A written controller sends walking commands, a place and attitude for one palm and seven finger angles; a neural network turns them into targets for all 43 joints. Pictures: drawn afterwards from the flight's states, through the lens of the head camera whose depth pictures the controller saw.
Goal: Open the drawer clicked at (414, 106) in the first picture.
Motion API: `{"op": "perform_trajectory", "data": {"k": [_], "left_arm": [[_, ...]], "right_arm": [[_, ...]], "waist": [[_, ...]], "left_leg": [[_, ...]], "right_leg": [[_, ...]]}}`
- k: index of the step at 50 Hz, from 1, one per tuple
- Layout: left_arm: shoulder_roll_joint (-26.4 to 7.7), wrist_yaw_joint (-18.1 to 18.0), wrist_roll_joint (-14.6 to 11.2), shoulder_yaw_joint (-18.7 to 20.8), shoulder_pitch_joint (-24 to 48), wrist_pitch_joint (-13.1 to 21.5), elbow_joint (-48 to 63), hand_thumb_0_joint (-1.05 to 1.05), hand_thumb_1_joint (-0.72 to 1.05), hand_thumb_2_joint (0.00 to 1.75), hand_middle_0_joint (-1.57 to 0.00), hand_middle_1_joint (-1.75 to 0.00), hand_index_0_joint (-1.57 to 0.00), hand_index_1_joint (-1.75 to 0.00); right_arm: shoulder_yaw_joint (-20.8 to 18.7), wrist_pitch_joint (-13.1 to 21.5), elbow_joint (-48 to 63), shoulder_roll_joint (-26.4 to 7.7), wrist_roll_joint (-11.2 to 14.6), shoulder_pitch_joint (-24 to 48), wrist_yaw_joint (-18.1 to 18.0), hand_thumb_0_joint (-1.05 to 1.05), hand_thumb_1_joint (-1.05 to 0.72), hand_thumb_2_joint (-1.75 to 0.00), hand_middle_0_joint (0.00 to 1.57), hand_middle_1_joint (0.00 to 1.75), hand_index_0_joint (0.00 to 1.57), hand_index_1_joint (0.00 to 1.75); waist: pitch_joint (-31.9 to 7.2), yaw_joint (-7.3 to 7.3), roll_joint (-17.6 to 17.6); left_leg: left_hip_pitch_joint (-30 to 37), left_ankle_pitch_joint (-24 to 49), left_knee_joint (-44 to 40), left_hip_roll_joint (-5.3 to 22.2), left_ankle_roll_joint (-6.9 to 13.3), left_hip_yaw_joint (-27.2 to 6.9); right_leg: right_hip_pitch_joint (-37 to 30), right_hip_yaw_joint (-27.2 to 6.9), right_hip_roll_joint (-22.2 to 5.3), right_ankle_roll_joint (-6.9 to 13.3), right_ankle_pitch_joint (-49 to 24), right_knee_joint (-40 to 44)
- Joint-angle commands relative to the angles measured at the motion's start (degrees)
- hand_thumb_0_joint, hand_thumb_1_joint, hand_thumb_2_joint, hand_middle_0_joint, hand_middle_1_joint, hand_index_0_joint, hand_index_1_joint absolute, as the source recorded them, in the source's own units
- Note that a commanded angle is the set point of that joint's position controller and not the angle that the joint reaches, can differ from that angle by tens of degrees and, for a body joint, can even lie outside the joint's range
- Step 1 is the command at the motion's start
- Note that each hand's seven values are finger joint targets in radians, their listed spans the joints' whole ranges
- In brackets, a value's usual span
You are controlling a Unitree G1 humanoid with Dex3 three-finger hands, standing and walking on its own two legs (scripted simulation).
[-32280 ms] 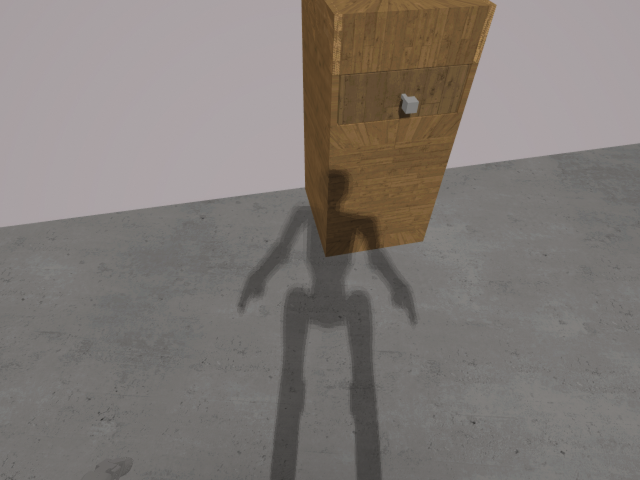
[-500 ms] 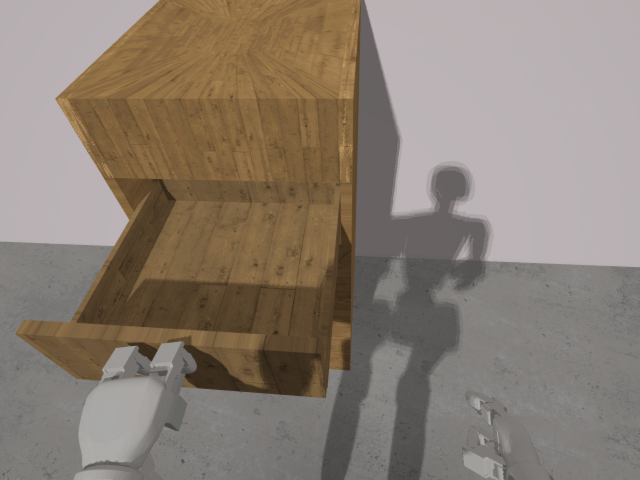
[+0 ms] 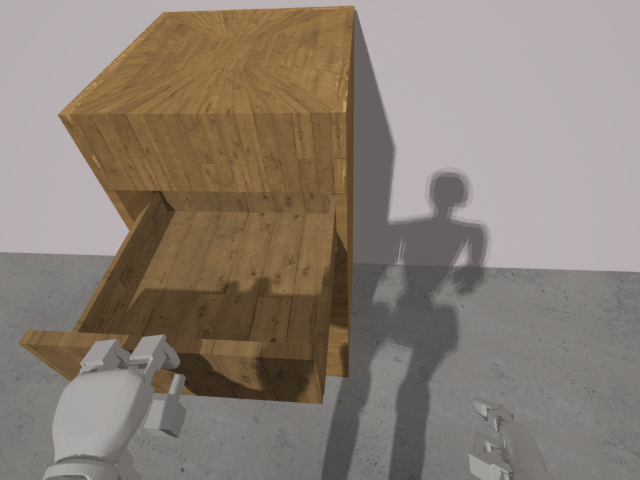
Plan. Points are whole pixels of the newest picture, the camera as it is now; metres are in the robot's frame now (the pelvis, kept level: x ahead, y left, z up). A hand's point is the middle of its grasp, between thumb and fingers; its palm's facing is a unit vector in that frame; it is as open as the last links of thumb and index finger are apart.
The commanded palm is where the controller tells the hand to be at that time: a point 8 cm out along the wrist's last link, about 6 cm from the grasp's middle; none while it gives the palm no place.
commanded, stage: lift the hand off the handle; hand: left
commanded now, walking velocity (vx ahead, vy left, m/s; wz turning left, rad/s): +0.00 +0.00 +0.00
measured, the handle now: (171, 404) +0.22 +0.23 -0.04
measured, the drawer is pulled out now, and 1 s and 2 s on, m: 0.30 0.30 0.30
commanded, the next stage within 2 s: draw the hand back to the body in 1.06 s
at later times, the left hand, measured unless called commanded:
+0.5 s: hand (131, 397) +0.19 +0.23 +0.07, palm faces +0.03 -0.13 -0.99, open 13.8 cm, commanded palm +0.17 +0.22 +0.13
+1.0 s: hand (97, 392) +0.18 +0.24 +0.11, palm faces +0.05 -0.13 -0.99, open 13.8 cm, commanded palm +0.16 +0.24 +0.17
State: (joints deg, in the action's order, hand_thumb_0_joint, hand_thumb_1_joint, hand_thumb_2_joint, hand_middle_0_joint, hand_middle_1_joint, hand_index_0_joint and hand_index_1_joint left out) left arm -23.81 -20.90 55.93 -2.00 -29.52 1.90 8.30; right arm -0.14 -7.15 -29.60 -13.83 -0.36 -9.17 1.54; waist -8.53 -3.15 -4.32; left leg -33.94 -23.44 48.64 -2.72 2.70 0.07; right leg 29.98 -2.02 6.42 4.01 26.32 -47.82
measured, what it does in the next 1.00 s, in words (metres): stands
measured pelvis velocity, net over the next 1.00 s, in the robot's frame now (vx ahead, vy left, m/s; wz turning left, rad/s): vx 0.01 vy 0.01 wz -0.01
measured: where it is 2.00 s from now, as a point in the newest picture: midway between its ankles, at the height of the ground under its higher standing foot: outside the picture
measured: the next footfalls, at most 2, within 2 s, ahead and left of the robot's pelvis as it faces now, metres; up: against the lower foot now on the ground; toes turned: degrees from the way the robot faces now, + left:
none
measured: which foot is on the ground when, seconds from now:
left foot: down 0.00-1.00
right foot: down 0.00-1.00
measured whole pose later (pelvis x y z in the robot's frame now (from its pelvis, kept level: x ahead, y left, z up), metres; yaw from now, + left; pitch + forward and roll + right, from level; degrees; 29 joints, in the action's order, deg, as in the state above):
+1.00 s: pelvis +0.01 +0.01 +0.02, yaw -1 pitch +5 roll -1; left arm -27.5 -11.1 50.6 1.4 -35.8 -0.4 26.5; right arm 0.6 -7.4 -26.6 -14.6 0.6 -9.4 2.2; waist -6.9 -5.3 -5.5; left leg -24.7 -21.0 40.5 -2.7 3.5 0.4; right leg 20.2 -3.3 6.1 3.0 22.8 -38.0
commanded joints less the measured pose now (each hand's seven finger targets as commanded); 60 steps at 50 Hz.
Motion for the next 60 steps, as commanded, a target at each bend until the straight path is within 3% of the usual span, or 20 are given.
{"op": "perform_trajectory", "data": {"k": [1, 4, 8, 9, 14, 20, 22, 25, 29, 30, 32, 33, 34, 43, 44, 48, 49, 50, 56, 60], "left_arm": [[-7.4, -1.9, -1.4, 5.8, 4.6, 0.6, 13.8, 0.0, -0.5, 0.3, -0.3, -1.2, -0.3, -1.2], [-9.1, -1.4, -0.9, 7.2, 4.8, 1.0, 14.8, 0.0, -0.5, 0.3, -0.3, -1.2, -0.3, -1.2], [-6.7, -0.9, -0.8, 4.7, 3.4, 0.4, 14.9, 0.0, -0.5, 0.3, -0.3, -1.2, -0.3, -1.2], [-8.6, -0.8, -0.3, 6.5, 2.2, -0.1, 15.0, 0.0, -0.5, 0.3, -0.3, -1.2, -0.3, -1.2], [-9.6, 0.2, -0.3, 6.9, 3.4, -2.2, 16.0, 0.0, -0.5, 0.3, -0.3, -1.2, -0.3, -1.2], [-8.0, 2.2, -2.3, 5.4, 0.2, -2.5, 19.5, 0.0, -0.5, 0.3, -0.3, -1.2, -0.3, -1.2], [-10.0, 3.0, -2.1, 7.3, -0.7, -2.3, 20.5, 0.0, -0.5, 0.3, -0.3, -1.2, -0.3, -1.2], [-8.7, 3.6, -2.3, 6.0, -0.2, -2.1, 20.6, 0.0, -0.5, 0.3, -0.3, -1.2, -0.3, -1.2], [-12.6, 3.9, -2.4, 10.2, -1.7, -2.0, 23.3, 0.0, -0.5, 0.3, -0.3, -1.2, -0.3, -1.2], [-11.1, 4.1, -2.9, 8.9, -0.9, -1.7, 23.6, 0.0, -0.5, 0.3, -0.3, -1.2, -0.3, -1.2], [-12.2, 4.4, -3.0, 10.4, -1.5, -1.6, 23.9, 0.0, -0.5, 0.3, -0.3, -1.2, -0.3, -1.2], [-10.6, 4.6, -3.5, 9.0, -1.3, -1.4, 24.4, 0.0, -0.5, 0.3, -0.3, -1.2, -0.3, -1.2], [-11.1, 5.0, -3.6, 9.5, -2.0, -1.5, 25.1, 0.0, -0.5, 0.3, -0.3, -1.2, -0.3, -1.2], [-12.0, 6.9, -5.4, 10.5, -5.5, -1.7, 28.0, 0.0, -0.5, 0.3, -0.3, -1.2, -0.3, -1.2], [-13.8, 7.1, -4.7, 12.0, -5.5, -1.7, 28.9, 0.0, -0.5, 0.3, -0.3, -1.2, -0.3, -1.2], [-12.1, 7.4, -5.5, 10.6, -3.1, -2.1, 29.9, 0.0, -0.5, 0.3, -0.3, -1.2, -0.3, -1.2], [-13.5, 7.5, -4.9, 12.1, -3.3, -2.3, 29.1, 0.0, -0.5, 0.3, -0.3, -1.2, -0.3, -1.2], [-11.5, 7.5, -5.3, 10.3, -3.1, -2.3, 28.8, 0.0, -0.5, 0.3, -0.3, -1.2, -0.3, -1.2], [-8.5, 9.0, -5.7, 6.7, -1.5, -3.1, 29.5, 0.0, -0.5, 0.3, -0.3, -1.2, -0.3, -1.2], [-9.8, 8.5, -3.0, 6.5, -0.7, -3.1, 32.4, 0.0, -0.5, 0.3, -0.3, -1.2, -0.3, -1.2]], "right_arm": [[-2.1, 3.3, 9.8, -5.4, 0.1, 8.0, -0.4, 0.0, -0.9, -0.9, 0.2, 0.3, 0.2, 0.3], [-2.3, 3.6, 9.9, -5.6, -0.3, 7.6, -0.4, 0.0, -0.9, -0.9, 0.2, 0.3, 0.2, 0.3], [-2.4, 3.6, 10.0, -5.2, 0.1, 7.7, 0.0, 0.0, -0.9, -0.9, 0.2, 0.3, 0.2, 0.3], [-2.3, 3.4, 10.4, -5.5, -0.1, 7.5, 0.2, 0.0, -0.9, -0.9, 0.2, 0.3, 0.2, 0.3], [-1.8, 3.1, 10.7, -5.4, 0.5, 8.3, 0.3, 0.0, -0.9, -0.9, 0.2, 0.3, 0.2, 0.3], [-1.7, 3.6, 11.3, -4.8, 1.0, 8.2, 0.3, 0.0, -0.9, -0.9, 0.2, 0.3, 0.2, 0.3], [-1.4, 3.6, 11.6, -5.2, 0.5, 8.1, 0.4, 0.0, -0.9, -0.9, 0.2, 0.3, 0.2, 0.3], [-1.3, 3.5, 11.3, -5.0, 0.8, 8.3, 0.5, 0.0, -0.9, -0.9, 0.2, 0.3, 0.2, 0.3], [-1.2, 3.3, 12.1, -5.4, 0.4, 7.9, 0.3, 0.0, -0.9, -0.9, 0.2, 0.3, 0.2, 0.3], [-1.3, 3.4, 11.8, -5.1, 0.7, 8.2, 0.2, 0.0, -0.9, -0.9, 0.2, 0.3, 0.2, 0.3], [-1.3, 3.4, 11.9, -5.4, 0.4, 8.0, 0.2, 0.0, -0.9, -0.9, 0.2, 0.3, 0.2, 0.3], [-1.5, 3.4, 11.8, -5.2, 0.8, 8.3, 0.2, 0.0, -0.9, -0.9, 0.2, 0.3, 0.2, 0.3], [-1.6, 3.3, 12.1, -5.4, 0.5, 8.0, 0.2, 0.0, -0.9, -0.9, 0.2, 0.3, 0.2, 0.3], [-1.3, 3.3, 12.8, -5.5, 1.1, 8.3, 0.2, 0.0, -0.9, -0.9, 0.2, 0.3, 0.2, 0.3], [-1.2, 3.0, 13.1, -5.9, 0.7, 8.0, 0.2, 0.0, -0.9, -0.9, 0.2, 0.3, 0.2, 0.3], [-1.1, 2.8, 13.1, -5.5, 1.1, 8.4, 0.3, 0.0, -0.9, -0.9, 0.2, 0.3, 0.2, 0.3], [-1.2, 2.6, 13.0, -5.8, 0.8, 8.0, 0.2, 0.0, -0.9, -0.9, 0.2, 0.3, 0.2, 0.3], [-1.2, 2.7, 13.0, -5.5, 1.1, 8.1, 0.4, 0.0, -0.9, -0.9, 0.2, 0.3, 0.2, 0.3], [-1.1, 3.0, 13.5, -5.4, 1.6, 8.6, 0.7, 0.0, -0.9, -0.9, 0.2, 0.3, 0.2, 0.3], [-1.1, 2.8, 13.9, -5.2, 1.0, 7.2, 0.8, 0.0, -0.9, -0.9, 0.2, 0.3, 0.2, 0.3]], "waist": [[-6.4, 0.63, 0.6], [-6.9, -0.15, 2.6], [-5.2, 0.24, 2.8], [-7.0, -0.91, 2.6], [-6.4, -1.27, 2.9], [-6.1, -0.93, 3.2], [-6.7, -1.63, 3.6], [-2.3, -0.55, 3.6], [-5.9, -2.18, 2.8], [-4.4, -1.11, 3.2], [-5.5, -1.88, 3.2], [-3.9, -0.99, 2.4], [-5.6, -1.86, 1.8], [-4.1, -1.95, 2.0], [-5.7, -2.72, 2.6], [-1.7, -1.55, 0.9], [-3.1, -2.46, 1.3], [-1.3, -1.41, 1.5], [-2.4, -1.55, 2.0], [-4.0, -2.34, 0.6]], "left_leg": [[12.3, 13.2, -5.6, 1.3, 0.4, -2.2], [12.5, 12.4, -5.9, 1.6, 0.4, -2.1], [12.9, 12.9, -6.8, 1.6, 0.4, -2.0], [12.9, 13.3, -6.7, 1.8, 0.2, -1.8], [13.4, 13.8, -8.0, 2.0, 0.1, -1.8], [15.5, 17.2, -8.6, 2.0, 0.3, -1.6], [16.3, 18.3, -8.2, 2.0, 0.3, -1.6], [15.8, 17.0, -9.1, 2.0, 0.2, -1.8], [17.5, 17.9, -8.7, 2.0, 0.2, -1.4], [17.2, 17.8, -9.1, 1.9, 0.3, -1.5], [18.0, 19.0, -8.7, 1.9, 0.2, -1.5], [18.2, 19.2, -9.2, 2.1, 0.3, -1.6], [18.9, 19.7, -8.9, 2.2, 0.2, -1.2], [19.5, 21.6, -10.3, 2.4, 0.2, -1.4], [19.9, 22.2, -9.9, 2.6, 0.1, -1.4], [19.8, 19.7, -11.3, 3.1, 0.0, -1.8], [20.0, 19.9, -11.1, 3.1, -0.1, -1.7], [19.7, 19.6, -11.6, 3.1, -0.2, -2.0], [20.3, 18.6, -13.0, 3.7, -0.3, -2.9], [20.9, 20.3, -12.7, 4.2, -0.8, -2.5]], "right_leg": [[1.4, -3.4, -3.1, -0.4, -17.4, 10.0], [1.6, -3.6, -3.1, -0.6, -16.0, 10.7], [1.2, -3.1, -3.2, -0.5, -16.6, 10.9], [0.6, -3.1, -3.2, -0.6, -16.3, 11.0], [-0.8, -3.1, -3.2, -0.6, -16.6, 11.6], [-3.6, -3.5, -3.6, -0.8, -21.7, 12.6], [-3.6, -4.5, -3.6, -0.8, -23.3, 13.1], [-2.5, -4.4, -3.7, -0.8, -22.0, 13.9], [-4.5, -4.9, -3.8, -0.8, -22.9, 14.5], [-4.7, -4.8, -4.2, -0.9, -24.1, 14.6], [-4.9, -5.2, -4.0, -0.9, -25.0, 14.8], [-4.4, -5.3, -4.1, -0.8, -25.1, 14.9], [-4.8, -4.8, -4.1, -1.0, -25.2, 15.1], [-6.6, -4.3, -4.5, -1.2, -26.9, 16.0], [-6.3, -4.3, -4.2, -1.2, -26.6, 15.8], [-4.8, -3.4, -4.3, -1.1, -21.9, 16.8], [-4.7, -3.0, -4.0, -1.1, -21.2, 16.8], [-4.3, -3.0, -4.1, -1.0, -20.6, 16.8], [-4.2, -1.8, -3.9, -1.0, -16.5, 16.9], [-3.6, -1.6, -3.7, -0.3, -15.1, 16.0]]}}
